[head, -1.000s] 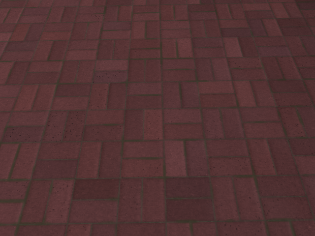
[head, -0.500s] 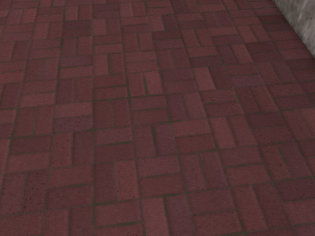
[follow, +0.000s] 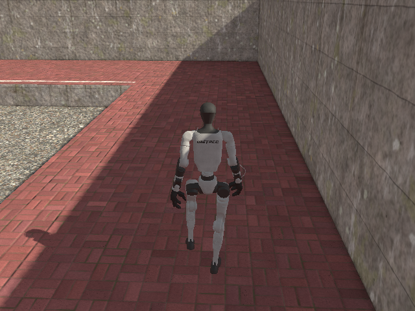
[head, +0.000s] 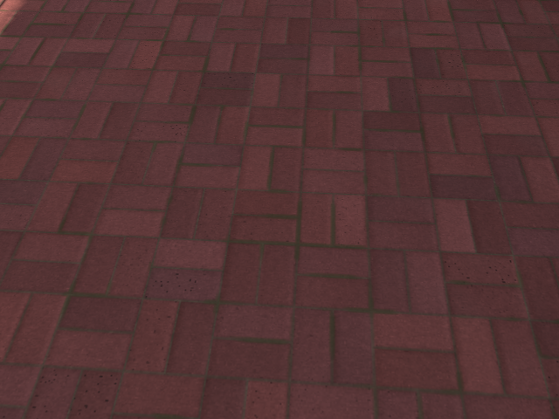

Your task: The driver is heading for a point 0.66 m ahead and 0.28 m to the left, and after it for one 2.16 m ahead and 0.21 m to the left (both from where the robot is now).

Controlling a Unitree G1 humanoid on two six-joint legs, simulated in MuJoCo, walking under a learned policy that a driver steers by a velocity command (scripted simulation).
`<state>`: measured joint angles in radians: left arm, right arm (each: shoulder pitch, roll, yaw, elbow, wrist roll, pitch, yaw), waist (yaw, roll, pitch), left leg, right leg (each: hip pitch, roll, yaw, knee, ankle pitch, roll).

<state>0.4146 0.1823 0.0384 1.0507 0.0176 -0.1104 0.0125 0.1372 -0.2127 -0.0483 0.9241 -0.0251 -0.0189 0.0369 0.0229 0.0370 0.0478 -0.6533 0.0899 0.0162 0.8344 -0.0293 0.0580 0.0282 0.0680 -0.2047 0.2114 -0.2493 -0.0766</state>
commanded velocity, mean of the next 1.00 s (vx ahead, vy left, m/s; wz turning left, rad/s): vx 0.12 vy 0.00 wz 0.56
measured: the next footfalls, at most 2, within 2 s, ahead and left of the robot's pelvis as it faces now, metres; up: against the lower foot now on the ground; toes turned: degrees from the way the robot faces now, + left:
left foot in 0.16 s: +0.24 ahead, +0.09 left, +0.00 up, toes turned +10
right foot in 0.82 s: +0.29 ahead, -0.08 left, +0.00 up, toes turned +34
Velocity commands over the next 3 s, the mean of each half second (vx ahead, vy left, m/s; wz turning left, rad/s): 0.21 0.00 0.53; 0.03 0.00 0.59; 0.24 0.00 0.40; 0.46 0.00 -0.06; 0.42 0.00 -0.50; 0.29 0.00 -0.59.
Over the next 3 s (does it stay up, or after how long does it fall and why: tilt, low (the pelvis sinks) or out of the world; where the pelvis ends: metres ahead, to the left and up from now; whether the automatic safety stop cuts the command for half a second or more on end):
stays up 0.75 0.43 0.00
